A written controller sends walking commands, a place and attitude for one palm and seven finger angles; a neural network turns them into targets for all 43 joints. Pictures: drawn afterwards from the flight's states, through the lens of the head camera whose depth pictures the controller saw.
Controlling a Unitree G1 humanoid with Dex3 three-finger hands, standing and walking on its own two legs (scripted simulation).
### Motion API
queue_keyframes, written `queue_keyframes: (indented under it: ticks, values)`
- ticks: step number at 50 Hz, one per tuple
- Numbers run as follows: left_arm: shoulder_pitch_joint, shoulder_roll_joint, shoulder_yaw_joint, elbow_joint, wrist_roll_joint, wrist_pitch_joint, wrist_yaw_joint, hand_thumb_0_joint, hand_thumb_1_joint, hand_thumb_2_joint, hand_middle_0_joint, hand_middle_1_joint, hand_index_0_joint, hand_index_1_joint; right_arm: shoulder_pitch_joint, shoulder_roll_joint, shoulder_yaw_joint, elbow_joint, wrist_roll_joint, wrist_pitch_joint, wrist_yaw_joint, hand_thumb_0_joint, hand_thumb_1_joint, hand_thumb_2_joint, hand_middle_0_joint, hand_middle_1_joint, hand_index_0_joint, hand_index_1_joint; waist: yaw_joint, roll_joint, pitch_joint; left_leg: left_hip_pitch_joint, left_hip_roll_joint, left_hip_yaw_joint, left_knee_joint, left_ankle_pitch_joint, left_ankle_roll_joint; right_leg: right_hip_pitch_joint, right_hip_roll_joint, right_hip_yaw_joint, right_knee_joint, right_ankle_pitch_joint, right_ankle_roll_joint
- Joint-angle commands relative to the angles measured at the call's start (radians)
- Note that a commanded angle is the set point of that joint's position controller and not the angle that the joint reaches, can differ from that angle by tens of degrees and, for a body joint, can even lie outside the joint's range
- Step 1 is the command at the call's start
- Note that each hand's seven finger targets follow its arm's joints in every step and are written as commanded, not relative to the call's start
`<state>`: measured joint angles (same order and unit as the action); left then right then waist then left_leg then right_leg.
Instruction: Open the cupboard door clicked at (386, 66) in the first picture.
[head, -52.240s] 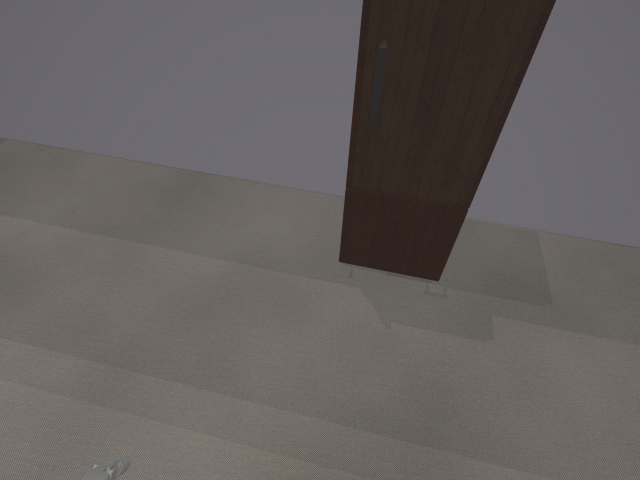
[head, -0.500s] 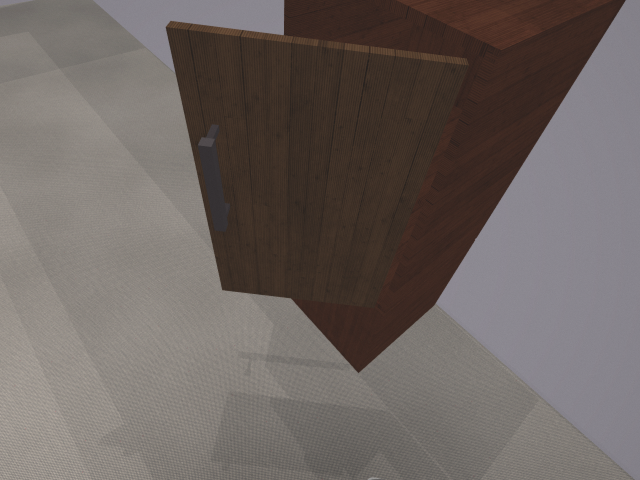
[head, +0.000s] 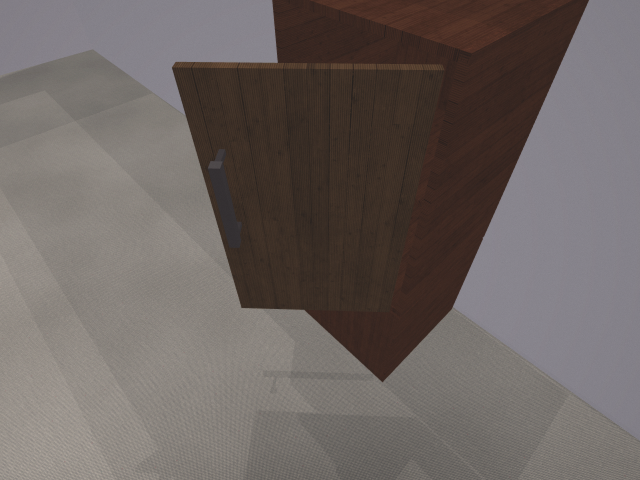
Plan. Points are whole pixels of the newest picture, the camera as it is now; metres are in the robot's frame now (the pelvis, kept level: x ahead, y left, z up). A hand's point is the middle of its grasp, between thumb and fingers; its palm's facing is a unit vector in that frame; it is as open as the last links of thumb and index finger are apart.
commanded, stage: look again from close up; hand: left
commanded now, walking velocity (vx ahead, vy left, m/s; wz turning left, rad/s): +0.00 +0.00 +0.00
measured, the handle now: (228, 201) +0.53 +0.20 +0.04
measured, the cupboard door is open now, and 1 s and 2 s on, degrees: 44 44 44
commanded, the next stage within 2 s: none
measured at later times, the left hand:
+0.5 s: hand out of the picture +0.00 +0.17 -0.17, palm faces +0.01 -0.98 -0.21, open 7.4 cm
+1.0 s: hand out of the picture +0.00 +0.14 -0.16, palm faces +0.04 -0.98 -0.17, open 7.4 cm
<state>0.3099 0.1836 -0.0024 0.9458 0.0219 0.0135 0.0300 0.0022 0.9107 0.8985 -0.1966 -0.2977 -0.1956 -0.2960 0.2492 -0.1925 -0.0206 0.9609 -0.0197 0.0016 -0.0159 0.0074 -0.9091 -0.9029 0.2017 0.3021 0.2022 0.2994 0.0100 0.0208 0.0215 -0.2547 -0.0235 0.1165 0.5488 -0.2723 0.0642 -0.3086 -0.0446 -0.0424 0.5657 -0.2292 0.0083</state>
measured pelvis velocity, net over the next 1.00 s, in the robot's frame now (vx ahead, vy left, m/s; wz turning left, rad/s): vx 0.01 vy -0.02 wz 0.01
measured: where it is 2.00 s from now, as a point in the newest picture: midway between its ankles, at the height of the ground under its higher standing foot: outside the picture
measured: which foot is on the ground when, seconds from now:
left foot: down 0.00-1.00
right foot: down 0.00-1.00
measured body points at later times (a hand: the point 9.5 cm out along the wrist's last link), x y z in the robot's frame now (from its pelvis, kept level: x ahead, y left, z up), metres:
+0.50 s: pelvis -0.01 -0.01 +0.01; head -0.01 -0.01 +0.46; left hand +0.00 +0.22 -0.15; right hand -0.02 -0.24 -0.15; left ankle +0.02 +0.08 -0.73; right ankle +0.05 -0.13 -0.73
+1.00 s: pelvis +0.01 -0.02 +0.01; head +0.01 -0.02 +0.46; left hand +0.00 +0.20 -0.15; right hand +0.02 -0.24 -0.15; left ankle +0.02 +0.08 -0.73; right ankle +0.05 -0.13 -0.73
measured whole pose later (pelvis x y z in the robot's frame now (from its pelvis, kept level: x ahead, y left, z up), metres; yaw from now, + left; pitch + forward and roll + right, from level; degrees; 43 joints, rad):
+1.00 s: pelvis +0.01 -0.02 +0.01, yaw +1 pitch -1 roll +0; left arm 0.31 0.13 -0.01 1.10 0.02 -0.02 0.04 0.00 0.91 0.90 -0.20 -0.30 -0.20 -0.30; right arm 0.27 -0.14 0.00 1.14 -0.01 -0.02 -0.02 0.01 -0.91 -0.90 0.20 0.30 0.20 0.30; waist 0.01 -0.01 0.03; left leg -0.18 -0.01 0.09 0.40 -0.20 0.03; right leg -0.22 -0.02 -0.07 0.42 -0.17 -0.01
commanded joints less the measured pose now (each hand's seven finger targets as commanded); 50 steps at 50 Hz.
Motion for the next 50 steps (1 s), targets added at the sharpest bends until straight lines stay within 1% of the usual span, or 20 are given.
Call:
queue_keyframes:
  ticks: [1,3,7,8,10,12,13,15,20,23,25,28,33,35,36,39,43,45,49,50]
  values:
    - [0.018,0.125,0.031,-0.041,0.0,-0.02,0.01,0.0,0.9,0.9,-0.2,-0.3,-0.2,-0.3,0.008,-0.116,-0.031,-0.049,-0.002,-0.026,-0.003,0.0,-0.9,-0.9,0.2,0.3,0.2,0.3,-0.01,-0.039,0.033,-0.07,0.128,-0.186,-0.206,-0.079,-0.008,0.012,-0.06,0.104,-0.118,-0.038,-0.048]
    - [0.011,0.126,0.03,-0.035,0.001,-0.021,0.01,0.0,0.9,0.9,-0.2,-0.3,-0.2,-0.3,0.019,-0.105,-0.027,-0.031,-0.002,-0.023,-0.001,0.0,-0.9,-0.9,0.2,0.3,0.2,0.3,-0.012,-0.048,0.042,-0.07,0.122,-0.181,-0.209,-0.105,-0.012,0.004,-0.067,0.113,-0.147,-0.084,-0.048]
    - [0.005,0.126,0.029,-0.017,0.0,-0.022,0.009,0.0,0.9,0.9,-0.2,-0.3,-0.2,-0.3,0.038,-0.108,-0.025,0.0,-0.003,-0.022,0.001,0.0,-0.9,-0.9,0.2,0.3,0.2,0.3,-0.017,-0.013,0.049,-0.072,0.123,-0.183,-0.231,-0.144,-0.018,-0.005,-0.069,0.117,-0.168,-0.122,-0.048]
    - [0.008,0.125,0.028,-0.013,0.001,-0.023,0.009,0.0,0.9,0.9,-0.2,-0.3,-0.2,-0.3,0.041,-0.104,-0.024,0.006,-0.001,-0.023,0.001,0.0,-0.9,-0.9,0.2,0.3,0.2,0.3,-0.014,-0.023,0.045,-0.067,0.126,-0.184,-0.232,-0.136,-0.017,0.004,-0.068,0.112,-0.175,-0.112,-0.044]
    - [0.006,0.123,0.028,-0.003,-0.001,-0.025,0.009,0.0,0.9,0.9,-0.2,-0.3,-0.2,-0.3,0.05,-0.102,-0.024,0.023,-0.001,-0.023,0.001,0.0,-0.9,-0.9,0.2,0.3,0.2,0.3,-0.016,-0.038,0.043,-0.066,0.118,-0.17,-0.219,-0.127,-0.022,0.004,-0.075,0.125,-0.19,-0.128,-0.044]
    - [0.0,0.129,0.028,0.008,-0.002,-0.028,0.008,0.0,0.9,0.9,-0.2,-0.3,-0.2,-0.3,0.061,-0.102,-0.023,0.039,0.0,-0.023,0.002,0.0,-0.9,-0.9,0.2,0.3,0.2,0.3,-0.02,-0.035,0.04,-0.054,0.114,-0.163,-0.214,-0.111,-0.025,0.001,-0.081,0.135,-0.204,-0.14,-0.048]
    - [0.001,0.125,0.027,0.01,-0.002,-0.028,0.008,0.0,0.9,0.9,-0.2,-0.3,-0.2,-0.3,0.066,-0.095,-0.022,0.044,0.0,-0.022,0.002,0.0,-0.9,-0.9,0.2,0.3,0.2,0.3,-0.02,-0.037,0.037,-0.048,0.116,-0.163,-0.214,-0.115,-0.025,0.0,-0.081,0.13,-0.213,-0.151,-0.046]
    - [-0.002,0.125,0.028,0.021,-0.002,-0.027,0.007,0.0,0.9,0.9,-0.2,-0.3,-0.2,-0.3,0.072,-0.096,-0.023,0.058,0.0,-0.021,0.002,0.0,-0.9,-0.9,0.2,0.3,0.2,0.3,-0.021,-0.029,0.049,-0.054,0.115,-0.163,-0.217,-0.128,-0.027,-0.01,-0.081,0.133,-0.219,-0.168,-0.045]
    - [0.004,0.114,0.025,0.045,-0.002,-0.03,0.007,0.0,0.9,0.9,-0.2,-0.3,-0.2,-0.3,0.078,-0.096,-0.022,0.082,0.002,-0.025,0.0,0.0,-0.9,-0.9,0.2,0.3,0.2,0.3,-0.017,-0.005,0.04,-0.062,0.131,-0.178,-0.247,-0.128,-0.027,0.028,-0.07,0.114,-0.206,-0.107,-0.041]
    - [0.013,0.101,0.023,0.06,-0.001,-0.03,0.008,0.0,0.9,0.9,-0.2,-0.3,-0.2,-0.3,0.084,-0.085,-0.019,0.096,0.004,-0.024,-0.001,0.0,-0.9,-0.9,0.2,0.3,0.2,0.3,-0.016,-0.031,0.057,-0.062,0.133,-0.18,-0.256,-0.128,-0.028,0.028,-0.07,0.107,-0.214,-0.104,-0.037]
    - [0.019,0.092,0.021,0.07,-0.003,-0.032,0.009,0.0,0.9,0.9,-0.2,-0.3,-0.2,-0.3,0.088,-0.082,-0.018,0.104,0.004,-0.026,-0.002,0.0,-0.9,-0.9,0.2,0.3,0.2,0.3,-0.017,-0.019,0.048,-0.044,0.133,-0.178,-0.256,-0.096,-0.028,0.03,-0.072,0.107,-0.213,-0.075,-0.039]
    - [0.027,0.085,0.019,0.082,-0.002,-0.032,0.01,0.0,0.9,0.9,-0.2,-0.3,-0.2,-0.3,0.088,-0.075,-0.016,0.113,0.007,-0.025,-0.003,0.0,-0.9,-0.9,0.2,0.3,0.2,0.3,-0.015,-0.014,0.053,-0.037,0.139,-0.179,-0.268,-0.099,-0.029,0.037,-0.069,0.099,-0.215,-0.057,-0.035]
    - [0.035,0.077,0.017,0.098,-0.002,-0.034,0.011,0.0,0.9,0.9,-0.2,-0.3,-0.2,-0.3,0.089,-0.065,-0.014,0.126,0.009,-0.025,-0.004,0.0,-0.9,-0.9,0.2,0.3,0.2,0.3,-0.016,-0.039,0.059,-0.016,0.135,-0.17,-0.264,-0.063,-0.031,0.036,-0.072,0.102,-0.227,-0.046,-0.034]
    - [0.039,0.072,0.018,0.103,-0.002,-0.036,0.011,0.0,0.9,0.9,-0.2,-0.3,-0.2,-0.3,0.086,-0.062,-0.014,0.131,0.009,-0.025,-0.005,0.0,-0.9,-0.9,0.2,0.3,0.2,0.3,-0.015,-0.032,0.062,-0.016,0.131,-0.167,-0.263,-0.062,-0.033,0.036,-0.074,0.105,-0.233,-0.051,-0.033]
    - [0.042,0.07,0.017,0.105,-0.003,-0.036,0.011,0.0,0.9,0.9,-0.2,-0.3,-0.2,-0.3,0.086,-0.062,-0.012,0.131,0.009,-0.025,-0.005,0.0,-0.9,-0.9,0.2,0.3,0.2,0.3,-0.017,-0.04,0.057,-0.005,0.13,-0.166,-0.261,-0.047,-0.033,0.035,-0.074,0.108,-0.233,-0.045,-0.034]
    - [0.047,0.064,0.016,0.109,-0.003,-0.039,0.013,0.0,0.9,0.9,-0.2,-0.3,-0.2,-0.3,0.085,-0.052,-0.01,0.138,0.01,-0.028,-0.007,0.0,-0.9,-0.9,0.2,0.3,0.2,0.3,-0.016,-0.029,0.044,0.012,0.132,-0.161,-0.256,0.003,-0.034,0.054,-0.075,0.101,-0.231,0.002,-0.034]
    - [0.052,0.056,0.014,0.119,-0.004,-0.039,0.014,0.0,0.9,0.9,-0.2,-0.3,-0.2,-0.3,0.083,-0.044,-0.006,0.144,0.012,-0.029,-0.009,0.0,-0.9,-0.9,0.2,0.3,0.2,0.3,-0.015,-0.029,0.045,0.029,0.137,-0.157,-0.261,0.03,-0.036,0.061,-0.074,0.093,-0.232,0.026,-0.033]
    - [0.053,0.055,0.014,0.122,-0.004,-0.039,0.014,0.0,0.9,0.9,-0.2,-0.3,-0.2,-0.3,0.08,-0.044,-0.004,0.149,0.012,-0.03,-0.009,0.0,-0.9,-0.9,0.2,0.3,0.2,0.3,-0.012,-0.017,0.045,0.026,0.135,-0.154,-0.262,0.039,-0.037,0.072,-0.077,0.091,-0.23,0.039,-0.032]
    - [0.055,0.051,0.014,0.127,-0.005,-0.04,0.015,0.0,0.9,0.9,-0.2,-0.3,-0.2,-0.3,0.083,-0.04,-0.002,0.155,0.012,-0.031,-0.012,0.0,-0.9,-0.9,0.2,0.3,0.2,0.3,-0.012,-0.027,0.04,0.041,0.135,-0.149,-0.258,0.074,-0.038,0.082,-0.077,0.092,-0.235,0.058,-0.033]
    - [0.054,0.048,0.014,0.128,-0.005,-0.04,0.015,0.0,0.9,0.9,-0.2,-0.3,-0.2,-0.3,0.082,-0.04,-0.001,0.157,0.012,-0.031,-0.012,0.0,-0.9,-0.9,0.2,0.3,0.2,0.3,-0.012,-0.018,0.038,0.042,0.136,-0.151,-0.26,0.074,-0.039,0.085,-0.076,0.091,-0.234,0.058,-0.033]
